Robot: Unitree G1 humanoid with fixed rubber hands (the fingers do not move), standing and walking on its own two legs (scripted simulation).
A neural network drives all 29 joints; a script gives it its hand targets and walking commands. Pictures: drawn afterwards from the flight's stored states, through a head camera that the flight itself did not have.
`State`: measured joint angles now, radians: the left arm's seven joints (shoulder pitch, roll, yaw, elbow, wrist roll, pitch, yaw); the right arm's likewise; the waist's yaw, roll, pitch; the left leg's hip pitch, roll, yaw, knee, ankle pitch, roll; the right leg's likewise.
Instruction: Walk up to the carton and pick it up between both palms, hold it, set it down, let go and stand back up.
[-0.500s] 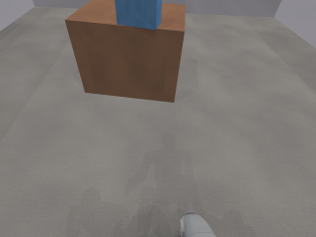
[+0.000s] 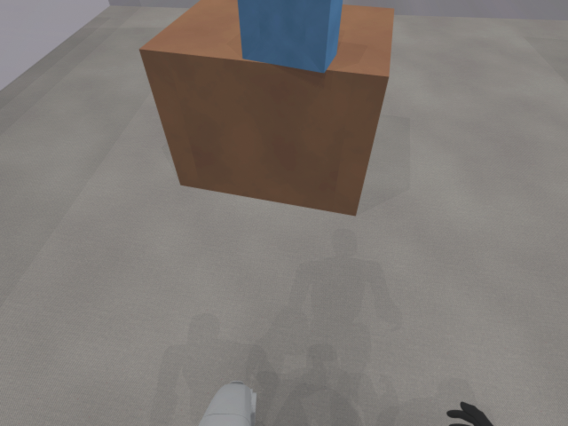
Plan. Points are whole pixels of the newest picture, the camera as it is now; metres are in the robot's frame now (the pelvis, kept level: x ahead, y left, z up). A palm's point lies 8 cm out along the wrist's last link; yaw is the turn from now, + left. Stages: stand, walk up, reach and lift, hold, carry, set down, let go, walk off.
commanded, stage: walk up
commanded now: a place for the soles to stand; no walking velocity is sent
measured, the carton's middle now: (290, 12) +1.31 +0.06 +0.08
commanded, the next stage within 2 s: none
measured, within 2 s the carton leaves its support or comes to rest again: neither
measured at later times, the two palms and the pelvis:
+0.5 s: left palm (146, 291) +0.36 +0.30 -0.11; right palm (434, 391) +0.21 -0.20 -0.10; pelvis +0.26 +0.05 +0.01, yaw +2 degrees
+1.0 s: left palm (196, 244) +0.47 +0.23 -0.10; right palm (425, 224) +0.57 -0.28 -0.12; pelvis +0.50 -0.03 +0.01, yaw -2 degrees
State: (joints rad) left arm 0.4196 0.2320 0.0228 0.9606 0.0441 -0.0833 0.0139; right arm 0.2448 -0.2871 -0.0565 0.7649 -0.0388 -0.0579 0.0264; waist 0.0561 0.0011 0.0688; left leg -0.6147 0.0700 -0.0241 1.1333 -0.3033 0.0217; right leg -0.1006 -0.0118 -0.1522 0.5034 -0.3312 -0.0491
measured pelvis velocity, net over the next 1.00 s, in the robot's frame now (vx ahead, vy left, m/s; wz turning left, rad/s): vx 0.50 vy -0.03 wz -0.04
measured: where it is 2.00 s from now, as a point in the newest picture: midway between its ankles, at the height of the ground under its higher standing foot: (295, 265)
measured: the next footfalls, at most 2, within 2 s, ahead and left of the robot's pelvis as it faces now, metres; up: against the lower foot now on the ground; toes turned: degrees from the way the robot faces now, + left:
left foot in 0.16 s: +0.30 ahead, +0.16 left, +0.00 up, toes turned +8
right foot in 0.72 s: +0.52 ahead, -0.11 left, +0.00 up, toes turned -7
